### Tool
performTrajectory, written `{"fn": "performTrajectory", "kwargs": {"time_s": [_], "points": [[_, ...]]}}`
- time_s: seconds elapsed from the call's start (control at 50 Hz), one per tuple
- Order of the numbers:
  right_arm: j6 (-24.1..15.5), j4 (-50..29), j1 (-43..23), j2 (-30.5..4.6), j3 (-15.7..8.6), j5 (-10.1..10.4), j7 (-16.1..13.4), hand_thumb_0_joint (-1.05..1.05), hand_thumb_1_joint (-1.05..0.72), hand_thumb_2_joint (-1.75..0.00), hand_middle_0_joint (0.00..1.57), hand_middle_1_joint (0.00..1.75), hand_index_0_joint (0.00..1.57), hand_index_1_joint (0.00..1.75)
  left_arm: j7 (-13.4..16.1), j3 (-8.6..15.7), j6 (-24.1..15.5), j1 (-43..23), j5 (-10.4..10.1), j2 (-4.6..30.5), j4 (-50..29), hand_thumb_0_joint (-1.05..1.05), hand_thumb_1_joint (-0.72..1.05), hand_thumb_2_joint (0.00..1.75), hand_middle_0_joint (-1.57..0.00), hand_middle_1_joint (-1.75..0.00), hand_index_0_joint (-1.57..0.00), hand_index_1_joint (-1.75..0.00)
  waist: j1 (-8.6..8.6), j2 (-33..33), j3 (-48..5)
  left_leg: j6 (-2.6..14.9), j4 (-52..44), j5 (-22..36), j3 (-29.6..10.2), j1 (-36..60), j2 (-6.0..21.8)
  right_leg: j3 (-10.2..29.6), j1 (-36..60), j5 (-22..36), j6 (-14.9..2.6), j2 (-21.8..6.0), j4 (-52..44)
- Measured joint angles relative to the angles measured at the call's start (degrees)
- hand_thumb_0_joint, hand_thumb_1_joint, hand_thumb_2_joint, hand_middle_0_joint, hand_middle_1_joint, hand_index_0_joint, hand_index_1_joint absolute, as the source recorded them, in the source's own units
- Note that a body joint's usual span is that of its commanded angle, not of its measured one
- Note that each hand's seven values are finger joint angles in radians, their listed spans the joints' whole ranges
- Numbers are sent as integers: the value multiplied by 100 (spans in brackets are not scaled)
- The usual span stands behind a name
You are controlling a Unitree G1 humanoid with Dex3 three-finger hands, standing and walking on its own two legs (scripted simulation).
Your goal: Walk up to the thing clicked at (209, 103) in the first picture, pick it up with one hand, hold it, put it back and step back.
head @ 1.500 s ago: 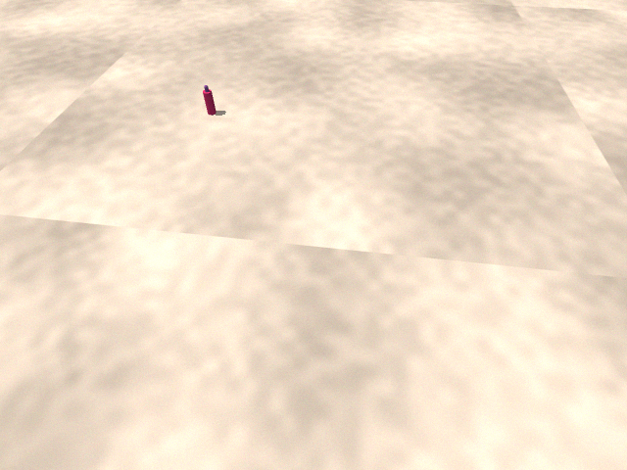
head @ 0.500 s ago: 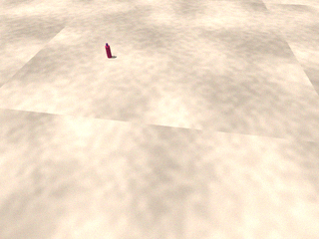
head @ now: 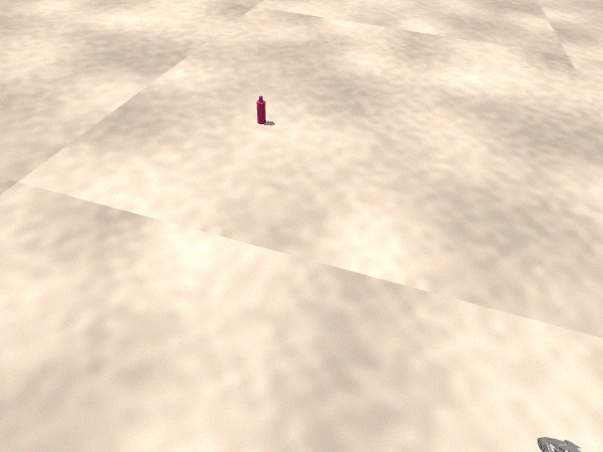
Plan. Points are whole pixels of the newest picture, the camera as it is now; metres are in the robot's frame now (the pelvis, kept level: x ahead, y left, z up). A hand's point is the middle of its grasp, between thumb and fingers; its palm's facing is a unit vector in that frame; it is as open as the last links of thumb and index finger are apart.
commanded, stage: walk up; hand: left
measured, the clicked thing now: (261, 109) +2.11 +0.29 -0.66
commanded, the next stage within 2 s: none
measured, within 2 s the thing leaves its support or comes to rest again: neither
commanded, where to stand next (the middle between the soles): +1.78 +0.04 m, yaw +4 degrees
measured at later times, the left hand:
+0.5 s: hand (173, 293) +0.41 +0.26 -0.11, palm faces +0.03 -0.92 -0.38, open 7.4 cm
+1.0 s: hand (179, 216) +0.64 +0.31 -0.14, palm faces +0.02 -0.95 -0.32, open 7.4 cm
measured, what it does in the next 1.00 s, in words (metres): walks ahead: right foot, then left foot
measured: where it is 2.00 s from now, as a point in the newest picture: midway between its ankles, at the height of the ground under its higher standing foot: (299, 231)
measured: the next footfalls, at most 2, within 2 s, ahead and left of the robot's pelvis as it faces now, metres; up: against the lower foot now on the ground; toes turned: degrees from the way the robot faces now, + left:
right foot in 0.42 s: +0.42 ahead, -0.15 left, +0.00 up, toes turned -5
left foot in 0.82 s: +0.66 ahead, +0.14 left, +0.00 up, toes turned +11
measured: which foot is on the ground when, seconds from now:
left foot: down 0.00-0.44, up 0.46-0.80, down 0.82-1.00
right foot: up 0.00-0.40, down 0.42-0.82, up 0.84-1.00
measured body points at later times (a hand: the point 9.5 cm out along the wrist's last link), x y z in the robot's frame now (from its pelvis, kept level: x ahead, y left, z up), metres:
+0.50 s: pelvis +0.29 -0.02 +0.00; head +0.31 -0.04 +0.45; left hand +0.40 +0.31 -0.08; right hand +0.33 -0.35 -0.13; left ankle +0.12 +0.12 -0.64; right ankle +0.38 -0.15 -0.72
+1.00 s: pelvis +0.60 +0.03 +0.02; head +0.62 +0.06 +0.46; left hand +0.64 +0.36 -0.12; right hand +0.73 -0.28 -0.07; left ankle +0.62 +0.13 -0.72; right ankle +0.59 -0.13 -0.65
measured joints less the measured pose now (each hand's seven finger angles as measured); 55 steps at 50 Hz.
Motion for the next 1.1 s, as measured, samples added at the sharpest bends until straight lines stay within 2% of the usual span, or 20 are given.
{"fn": "performTrajectory", "kwargs": {"time_s": [0.06, 0.1, 0.22, 0.32, 0.38, 0.42, 0.44, 0.46, 0.5, 0.54, 0.62, 0.72, 0.76, 0.8, 0.84, 0.86, 0.9, 0.94, 1.0, 1.1], "points": [[-112, -154, 94, 116, 43, 114, -103, 1, -90, -90, 20, 30, 21, 30, 25, -120, 117, -149, -55, -40, 104, 1, 90, 90, -20, -30, -20, -29, -146, -45, 41, 115, 121, -384, 82, 211, -123, 481, -1105, 65, -112, 341, 2246], [-118, -154, 238, 236, 136, 143, -152, 1, -90, -90, 20, 30, 21, 30, -27, -176, 59, -257, -124, -81, 58, 1, 90, 90, -20, -30, -20, -29, -171, -97, 75, 172, -257, -379, 141, 597, -186, 429, -1706, 476, -70, 413, 2652], [-157, -57, 735, 392, 298, 148, -178, 1, -90, -90, 20, 30, 21, 30, -268, -170, -4, -476, -151, -270, -236, 1, 90, 90, -20, -30, -20, -29, -286, -46, 115, 198, -1215, -439, 137, 1629, -348, 258, -2670, 1291, 171, 223, 1360], [-206, -7, 1037, 372, 303, 148, -185, 1, -90, -90, 21, 31, 21, 30, -338, -151, 28, -650, -140, -373, -340, 1, 90, 90, -20, -30, -21, -30, -387, 158, 144, 38, -1621, -755, 37, 2335, -340, 326, -2827, 2119, 142, 102, 216], [-185, 10, 1173, 345, 296, 125, -220, 1, -90, -90, 21, 31, 21, 30, -315, -117, 6, -748, -155, -391, -379, 1, 90, 90, -20, -30, -21, -30, -422, 301, 107, -109, -1530, -1181, -46, 2640, -208, 213, -2588, 2237, 62, 179, -224], [-137, 26, 1200, 295, 289, 97, -258, 1, -90, -90, 21, 31, 21, 30, -266, -62, -57, -817, -166, -424, -422, 1, 90, 90, -20, -30, -21, -30, -378, 467, 115, -84, -906, -1661, -95, 2616, 8, 53, -2335, 2202, 65, 365, -316], [-90, 54, 1127, 265, 279, 85, -292, 1, -90, -90, 21, 31, 21, 30, -217, -24, -108, -873, -154, -501, -452, 1, 90, 90, -20, -30, -21, -30, -345, 638, 197, 37, -115, -1751, -172, 2372, 203, -60, -2298, 1997, 111, 489, -73], [-45, 64, 1042, 274, 284, 114, -328, 1, -90, -90, 21, 31, 21, 30, -176, -18, -173, -884, -159, -554, -515, 1, 90, 90, -20, -30, -21, -30, -304, 680, 248, 138, 888, -1682, -373, 1971, 181, -111, -2274, 1765, 136, 513, 138], [-26, 63, 847, 271, 319, 150, -369, 2, -90, -90, 20, 30, 21, 30, -116, -71, -257, -814, -194, -684, -631, 1, 90, 90, -20, -30, -21, -29, -226, 682, 312, 244, 2556, -1399, -645, 1097, -89, -162, -2023, 1509, 135, 471, 139], [-52, 21, 635, 217, 343, 185, -353, 2, -90, -90, 20, 30, 21, 30, -66, -150, -299, -647, -211, -807, -673, 1, 90, 90, -20, -30, -21, -30, -147, 744, 341, 302, 3099, -893, -640, 397, -149, -227, -1586, 1461, 128, 495, -217], [-94, -240, 266, 173, 306, 151, -225, 1, -90, -90, 20, 30, 21, 30, -8, -222, -313, -215, -190, -836, -601, 1, 90, 90, -20, -30, -21, -30, -39, 774, 296, 186, 2328, -324, -511, -610, 43, -324, -812, 1406, 126, 621, -958], [-72, -446, -42, 182, 260, 105, -45, 1, -90, -90, 20, 30, 21, 30, -25, -161, -300, 145, -122, -609, -527, 1, 90, 90, -20, -30, -21, -30, 109, 591, 292, 41, 404, 393, -312, -998, 241, -405, -79, 1056, 204, 690, -1381], [-65, -458, -117, 180, 239, 94, -11, 1, -90, -90, 20, 30, 21, 30, -39, -133, -280, 247, -114, -494, -511, 1, 90, 90, -20, -30, -21, -30, 175, 505, 277, 64, -79, 700, -209, -902, 229, -418, 156, 766, 281, 679, -1319], [-80, -483, -123, 173, 225, 71, -2, 1, -90, -90, 20, 30, 21, 30, -33, -113, -228, 359, -111, -381, -486, 1, 90, 90, -20, -30, -21, -30, 214, 397, 209, 135, -354, 700, -56, -642, 137, -404, 326, 350, 344, 601, -1053], [-166, -518, -147, 190, 180, -2, -61, 1, -90, -90, 20, 30, 21, 30, 33, -102, -143, 379, -122, -305, -431, 1, 90, 90, -20, -30, -21, -30, 169, 187, 219, 267, -91, 504, 70, -510, -76, -288, 109, -82, 203, 321, 11], [-207, -560, -157, 216, 171, -18, -113, 1, -90, -90, 20, 30, 21, 30, 80, -105, -80, 320, -166, -321, -399, 1, 90, 90, -20, -30, -21, -30, 113, 130, 269, 288, 168, 259, 101, -511, -135, 6, -226, -62, 108, 335, 905], [-246, -609, -97, 316, 203, 85, -185, 1, -90, -90, 20, 30, 21, 30, 143, -185, -23, 196, -204, -335, -375, 1, 90, 90, -20, -30, -21, -29, 9, 65, 315, 299, 213, -10, 117, -307, -181, 507, -963, 189, -27, 587, 2358], [-244, -605, 26, 431, 289, 149, -239, 1, -90, -90, 20, 30, 21, 30, 130, -241, -58, 115, -241, -323, -405, 1, 90, 90, -20, -30, -20, -29, -39, -58, 324, 279, -116, -72, 204, 94, -226, 675, -1593, 606, -52, 622, 2887], [-273, -563, 279, 512, 382, 176, -274, 1, -90, -90, 20, 30, 21, 30, 40, -250, -105, 7, -245, -344, -501, 1, 90, 90, -20, -30, -20, -29, -104, -150, 317, 261, -680, -105, 303, 689, -293, 650, -2302, 976, 46, 451, 2573], [-315, -478, 722, 495, 410, 170, -287, 1, -90, -90, 20, 30, 21, 30, -120, -248, -27, -231, -163, -403, -630, 1, 90, 90, -20, -30, -20, -29, -260, -64, 350, 217, -1349, -271, 321, 1519, -333, 493, -2908, 1544, 196, 215, 1305]]}}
